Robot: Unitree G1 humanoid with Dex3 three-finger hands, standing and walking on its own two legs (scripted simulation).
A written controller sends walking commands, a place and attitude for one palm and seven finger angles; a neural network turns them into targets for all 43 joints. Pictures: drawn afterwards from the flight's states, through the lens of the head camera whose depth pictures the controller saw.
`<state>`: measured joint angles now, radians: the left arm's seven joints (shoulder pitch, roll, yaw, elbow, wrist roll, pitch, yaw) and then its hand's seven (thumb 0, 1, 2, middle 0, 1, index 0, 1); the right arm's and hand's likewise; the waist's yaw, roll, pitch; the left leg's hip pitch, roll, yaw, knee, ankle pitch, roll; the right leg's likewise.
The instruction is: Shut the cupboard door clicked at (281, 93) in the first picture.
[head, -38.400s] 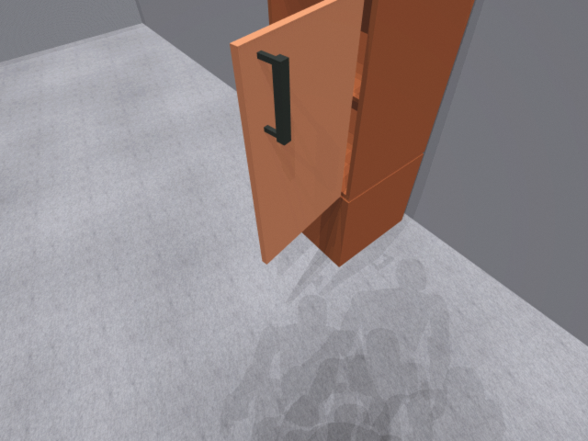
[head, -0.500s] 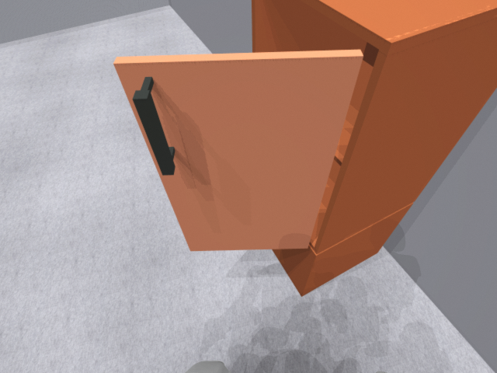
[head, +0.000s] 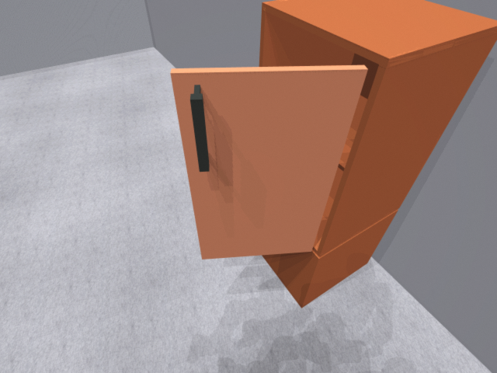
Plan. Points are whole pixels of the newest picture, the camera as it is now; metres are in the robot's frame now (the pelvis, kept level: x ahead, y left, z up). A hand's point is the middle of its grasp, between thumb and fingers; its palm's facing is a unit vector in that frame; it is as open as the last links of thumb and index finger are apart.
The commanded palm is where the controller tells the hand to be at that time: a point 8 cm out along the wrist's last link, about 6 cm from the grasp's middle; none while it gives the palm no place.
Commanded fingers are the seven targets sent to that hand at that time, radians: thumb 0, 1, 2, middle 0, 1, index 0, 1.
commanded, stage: come to a stop and stand still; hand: left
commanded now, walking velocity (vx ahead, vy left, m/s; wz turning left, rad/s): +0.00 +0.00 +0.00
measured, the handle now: (201, 130) +0.49 +0.12 +0.15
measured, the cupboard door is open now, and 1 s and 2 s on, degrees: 63 63 63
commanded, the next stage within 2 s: look again from close up in 0.42 s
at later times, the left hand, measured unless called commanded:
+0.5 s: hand out of the picture -0.08 +0.19 -0.17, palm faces +0.07 -0.98 -0.18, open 7.4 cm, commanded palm none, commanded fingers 0.00 0.90 0.90 -0.20 -0.30 -0.20 -0.30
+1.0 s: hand out of the picture +0.03 +0.16 -0.17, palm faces +0.05 -0.98 -0.19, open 7.4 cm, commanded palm none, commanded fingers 0.00 0.90 0.90 -0.20 -0.30 -0.20 -0.30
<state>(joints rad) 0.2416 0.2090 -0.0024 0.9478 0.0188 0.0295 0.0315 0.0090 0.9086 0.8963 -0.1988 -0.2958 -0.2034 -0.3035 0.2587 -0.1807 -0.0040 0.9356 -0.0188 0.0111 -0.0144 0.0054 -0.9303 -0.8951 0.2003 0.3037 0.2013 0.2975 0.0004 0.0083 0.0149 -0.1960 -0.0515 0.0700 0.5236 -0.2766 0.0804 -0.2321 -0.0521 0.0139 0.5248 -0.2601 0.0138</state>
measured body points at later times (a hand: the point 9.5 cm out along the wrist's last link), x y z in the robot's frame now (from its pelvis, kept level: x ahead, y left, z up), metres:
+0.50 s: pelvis -0.02 +0.02 +0.00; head -0.02 +0.03 +0.45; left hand -0.08 +0.24 -0.16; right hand +0.01 -0.22 -0.15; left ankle +0.01 +0.06 -0.73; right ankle +0.03 -0.15 -0.73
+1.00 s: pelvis +0.02 -0.01 +0.01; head +0.03 -0.01 +0.46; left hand +0.02 +0.21 -0.15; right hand +0.05 -0.25 -0.15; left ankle +0.01 +0.06 -0.73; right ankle +0.04 -0.15 -0.73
